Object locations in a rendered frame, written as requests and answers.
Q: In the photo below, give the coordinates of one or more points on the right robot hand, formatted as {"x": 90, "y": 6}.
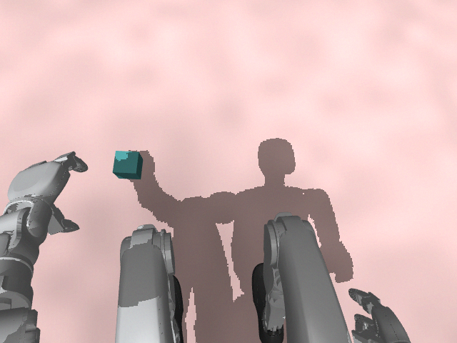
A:
{"x": 384, "y": 327}

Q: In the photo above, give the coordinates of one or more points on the left robot hand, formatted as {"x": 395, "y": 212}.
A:
{"x": 45, "y": 181}

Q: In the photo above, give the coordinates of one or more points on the right robot foot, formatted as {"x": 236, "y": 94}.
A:
{"x": 259, "y": 299}

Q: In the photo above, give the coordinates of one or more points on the left robot arm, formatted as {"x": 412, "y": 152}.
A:
{"x": 23, "y": 228}

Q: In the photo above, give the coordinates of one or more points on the cube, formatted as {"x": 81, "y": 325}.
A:
{"x": 128, "y": 165}

